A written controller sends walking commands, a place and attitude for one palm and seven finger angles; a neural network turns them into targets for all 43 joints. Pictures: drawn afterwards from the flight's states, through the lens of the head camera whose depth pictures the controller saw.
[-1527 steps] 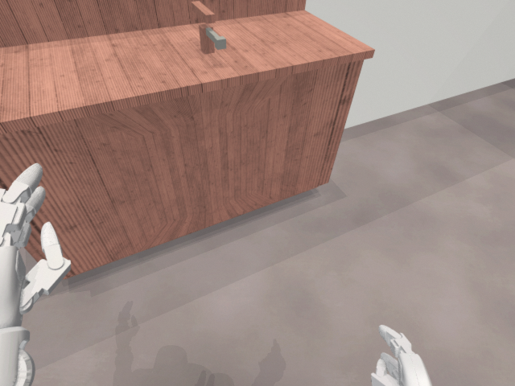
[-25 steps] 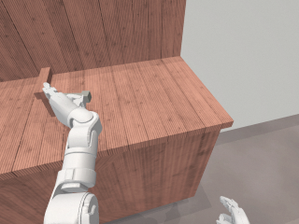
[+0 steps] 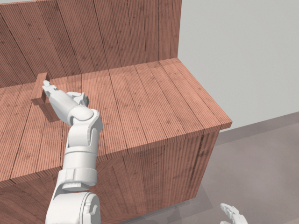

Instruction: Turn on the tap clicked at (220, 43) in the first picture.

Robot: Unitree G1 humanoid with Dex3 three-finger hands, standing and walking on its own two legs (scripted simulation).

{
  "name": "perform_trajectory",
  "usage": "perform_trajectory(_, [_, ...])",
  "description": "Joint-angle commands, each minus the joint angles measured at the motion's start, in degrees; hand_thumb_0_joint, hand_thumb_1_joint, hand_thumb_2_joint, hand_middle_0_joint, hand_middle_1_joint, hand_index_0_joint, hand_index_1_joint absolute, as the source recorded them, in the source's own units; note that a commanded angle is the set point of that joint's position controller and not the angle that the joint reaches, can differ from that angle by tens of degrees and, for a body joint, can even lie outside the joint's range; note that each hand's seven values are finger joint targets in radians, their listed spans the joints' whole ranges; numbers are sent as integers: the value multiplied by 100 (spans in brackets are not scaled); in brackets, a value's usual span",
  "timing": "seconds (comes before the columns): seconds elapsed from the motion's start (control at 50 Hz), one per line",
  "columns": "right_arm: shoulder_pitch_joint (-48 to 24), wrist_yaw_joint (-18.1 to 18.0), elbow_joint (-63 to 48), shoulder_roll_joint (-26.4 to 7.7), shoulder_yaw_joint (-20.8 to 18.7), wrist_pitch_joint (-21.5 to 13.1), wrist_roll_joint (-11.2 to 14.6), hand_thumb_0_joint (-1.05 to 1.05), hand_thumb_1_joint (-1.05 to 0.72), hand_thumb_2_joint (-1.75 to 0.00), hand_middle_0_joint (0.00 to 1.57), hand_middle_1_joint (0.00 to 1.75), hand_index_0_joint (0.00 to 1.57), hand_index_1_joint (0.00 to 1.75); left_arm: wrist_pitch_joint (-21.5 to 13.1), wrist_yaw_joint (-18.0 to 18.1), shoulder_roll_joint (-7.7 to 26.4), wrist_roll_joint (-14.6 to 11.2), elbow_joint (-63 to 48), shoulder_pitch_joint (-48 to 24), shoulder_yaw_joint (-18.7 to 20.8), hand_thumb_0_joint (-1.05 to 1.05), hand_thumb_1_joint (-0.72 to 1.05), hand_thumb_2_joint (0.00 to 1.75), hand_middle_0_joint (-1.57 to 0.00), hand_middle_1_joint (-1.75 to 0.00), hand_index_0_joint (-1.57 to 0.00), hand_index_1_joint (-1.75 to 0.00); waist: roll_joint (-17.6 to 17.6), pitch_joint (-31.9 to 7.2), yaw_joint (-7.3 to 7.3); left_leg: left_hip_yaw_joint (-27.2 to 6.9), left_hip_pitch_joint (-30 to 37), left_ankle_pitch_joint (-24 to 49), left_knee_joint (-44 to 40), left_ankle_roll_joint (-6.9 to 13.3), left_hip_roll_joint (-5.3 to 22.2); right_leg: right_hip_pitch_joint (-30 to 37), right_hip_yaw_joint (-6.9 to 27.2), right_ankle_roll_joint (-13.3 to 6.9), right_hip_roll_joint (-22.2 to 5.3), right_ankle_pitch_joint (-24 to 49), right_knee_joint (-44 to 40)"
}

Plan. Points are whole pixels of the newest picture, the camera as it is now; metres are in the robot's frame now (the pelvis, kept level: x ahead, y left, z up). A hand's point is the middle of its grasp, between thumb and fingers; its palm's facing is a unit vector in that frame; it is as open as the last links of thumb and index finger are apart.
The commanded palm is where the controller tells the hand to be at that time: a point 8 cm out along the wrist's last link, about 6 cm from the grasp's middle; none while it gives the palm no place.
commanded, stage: lift the hand up off the lever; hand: left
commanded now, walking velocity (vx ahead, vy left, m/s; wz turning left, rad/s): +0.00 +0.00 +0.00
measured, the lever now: (83, 101) +0.45 +0.25 +0.11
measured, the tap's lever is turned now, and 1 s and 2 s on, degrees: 74 74 74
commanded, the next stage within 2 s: draw the hand back beside the body in 0.48 s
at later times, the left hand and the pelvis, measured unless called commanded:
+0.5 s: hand (79, 94) +0.39 +0.22 +0.19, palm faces +0.79 -0.61 -0.03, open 7.8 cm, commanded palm +0.33 +0.24 +0.19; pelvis +0.00 +0.00 +0.00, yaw +1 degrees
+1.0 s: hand (62, 128) +0.29 +0.23 +0.16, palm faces +0.35 -0.91 -0.23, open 7.7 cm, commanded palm +0.27 +0.25 +0.18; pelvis +0.00 +0.01 +0.01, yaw -2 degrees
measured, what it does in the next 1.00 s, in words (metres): stands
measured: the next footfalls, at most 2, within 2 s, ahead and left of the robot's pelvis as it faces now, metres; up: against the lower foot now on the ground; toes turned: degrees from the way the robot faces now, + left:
none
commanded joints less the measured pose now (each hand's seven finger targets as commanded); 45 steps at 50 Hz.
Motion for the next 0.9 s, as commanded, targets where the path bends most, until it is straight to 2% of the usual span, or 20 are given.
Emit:
perform_trajectory(0.0, [-1094, -35, -961, -581, -122, -294, 37, 0, -90, -90, 20, 30, 20, 30, -230, -103, 865, 138, -1547, -2311, -258, 0, 90, 90, -15, -15, -15, -15, -518, -1554, 123, 236, 609, 1749, -133, 162, -63, 824, 104, 260, -298, 2188, -467])
perform_trajectory(0.04, [-1152, -72, -970, -605, -123, -256, 66, 0, -90, -90, 20, 30, 20, 30, -162, -165, 1093, 80, -1628, -2095, -70, 0, 90, 90, -15, -15, -15, -15, -499, -1518, 185, 219, 619, 1759, -183, 160, -83, 931, 113, 266, -306, 2262, -496])
perform_trajectory(0.18, [-1416, -84, -909, -543, -44, -316, 116, 0, -90, -90, 20, 30, 20, 30, 12, -312, 681, 47, -1971, -2428, -606, 0, 90, 90, -15, -15, -15, -15, -277, -1197, 79, 221, 784, 1571, -255, 153, -87, 688, 140, 235, -305, 1840, -671])
perform_trajectory(0.24, [-1466, -121, -868, -561, -49, -335, 120, 0, -90, -90, 20, 30, 20, 30, 48, -312, 933, 20, -1886, -2384, -383, 0, 90, 90, -15, -15, -15, -15, -402, -1220, 129, 181, 760, 1435, -305, 150, -95, 703, 159, 248, -293, 1647, -730])
perform_trajectory(0.3, [-1519, -131, -783, -509, 1, -363, 128, 0, -90, -90, 20, 30, 20, 30, 118, -303, 656, 48, -1540, -2769, -632, 0, 90, 90, -15, -15, -15, -15, -466, -1007, 48, 173, 667, 1074, -344, 151, -113, 506, 190, 263, -308, 1195, -850])
perform_trajectory(0.34, [-1514, -147, -763, -532, -2, -345, 138, 0, -90, -90, 20, 30, 20, 30, 129, -288, 883, 65, -1336, -2735, -410, 0, 90, 90, -15, -15, -15, -15, -384, -1003, 107, 147, 635, 987, -410, 142, -121, 507, 183, 234, -279, 1040, -856])
perform_trajectory(0.42, [-1477, -144, -801, -495, 24, -309, 117, 0, -90, -90, 20, 30, 20, 30, 120, -253, 874, 59, -1204, -2834, -361, 0, 90, 90, -15, -15, -15, -15, -426, -1201, 117, 177, 606, 1044, -355, 157, -122, 658, 234, 286, -345, 1294, -852])
perform_trajectory(0.44, [-1430, -154, -804, -527, -3, -271, 121, 0, -90, -90, 20, 30, 20, 30, 101, -247, 1134, 47, -1077, -2613, -98, 0, 90, 90, -15, -15, -15, -15, -415, -1254, 181, 146, 589, 1113, -387, 145, -116, 718, 199, 266, -314, 1313, -812])
perform_trajectory(0.56, [-1319, -70, -939, -535, -44, -258, 87, 0, -90, -90, 20, 30, 20, 30, -10, -233, 880, 75, -1528, -2503, -334, 0, 90, 90, -15, -15, -15, -15, -304, -1605, 188, 178, 862, 1985, -256, 126, -48, 879, 102, 208, -282, 2191, -519])
perform_trajectory(0.58, [-930, -154, -1017, -766, -84, -61, 68, 0, -90, -90, 20, 30, 20, 30, -114, -1238, 733, 328, -2321, -2070, -1402, 0, 90, 90, -15, -15, -15, -15, -706, -1719, -179, 220, 1186, 2269, -196, 250, -90, 1037, 235, 211, -239, 2936, -278])
perform_trajectory(0.6, [-888, -257, -1203, -734, -132, 4, 148, 0, -90, -90, 20, 30, 20, 30, -166, -1684, 1239, 206, -2505, -1716, -851, 0, 90, 90, -15, -16, -15, -16, -695, -1854, -33, 241, 1258, 2407, -197, 308, -76, 1224, 262, 243, -247, 3383, -302])
perform_trajectory(0.62, [-902, -327, -1302, -717, -105, 43, 165, 0, -90, -90, 20, 30, 20, 30, -240, -1953, 1382, 123, -2844, -1666, -816, 0, 90, 90, -15, -16, -15, -16, -582, -1972, 35, 273, 1334, 2523, -243, 339, -113, 1440, 285, 269, -260, 3661, -285])
perform_trajectory(0.68, [-935, -441, -1559, -647, -1, 163, 272, 0, -90, -90, 20, 30, 20, 30, -320, -2938, 1591, -146, -3292, -183, -787, 0, 90, 90, -16, -17, -16, -17, -591, -1588, 164, 255, 1428, 2588, -357, 330, -53, 1540, 295, 267, -225, 3799, -369])
perform_trajectory(0.72, [-1142, -501, -1697, -589, 85, 180, 370, 0, -90, -90, 20, 30, 20, 30, -89, -3143, 1807, -533, -3379, 468, -277, 0, 90, 90, -16, -17, -16, -17, -702, -1216, 357, 277, 1208, 2275, -491, 302, -63, 1637, 306, 305, -229, 3650, -549])
perform_trajectory(0.74, [-1288, -503, -1733, -575, 110, 191, 407, 0, -90, -90, 20, 30, 20, 30, 65, -3105, 1926, -669, -3490, 720, 8, 0, 90, 90, -16, -18, -16, -18, -472, -1114, 481, 260, 1175, 2237, -569, 268, -66, 1644, 254, 243, -192, 3310, -600])
perform_trajectory(0.76, [-1421, -501, -1803, -533, 156, 164, 434, 0, -90, -90, 20, 30, 20, 30, 221, -3026, 1793, -791, -3716, 804, 6, 0, 90, 90, -16, -18, -16, -18, -536, -916, 499, 270, 1137, 2146, -590, 262, -74, 1555, 248, 260, -188, 3121, -678])
perform_trajectory(0.78, [-906, -375, -1694, -683, 87, 126, 212, 0, -90, -90, 20, 30, 20, 30, -587, -3479, 2815, -612, -3382, 1619, 55, 0, 90, 90, -16, -18, -16, -18, -773, -262, 147, 255, 1085, 1806, -645, 293, 24, 1194, 374, 402, -312, 3317, -849])
perform_trajectory(0.82, [-897, -317, -1803, -639, 71, 51, 247, 0, -90, -90, 20, 30, 20, 30, -1273, -3791, 2945, -675, -3418, 2080, 251, 0, 90, 90, -16, -19, -16, -19, -733, -428, 267, 280, 947, 1700, -713, 343, -24, 1440, 461, 411, -341, 3384, -874])
perform_trajectory(0.84, [-948, -310, -1835, -643, 41, -18, 260, 0, -90, -90, 20, 30, 20, 30, -1544, -3871, 3125, -665, -3808, 1957, 337, 0, 90, 90, -16, -19, -16, -19, -253, -443, 280, 311, 1117, 1723, -731, 338, -28, 1372, 471, 362, -333, 3170, -957])
perform_trajectory(0.88, [-894, -282, -1873, -610, 34, -241, 256, 0, -90, -90, 20, 30, 20, 30, -2035, -3975, 3001, -583, -4388, 1503, 12, 0, 90, 90, -17, -20, -17, -20, 441, -432, 150, 323, 1455, 1686, -730, 322, -37, 1086, 441, 264, -260, 2515, -1115])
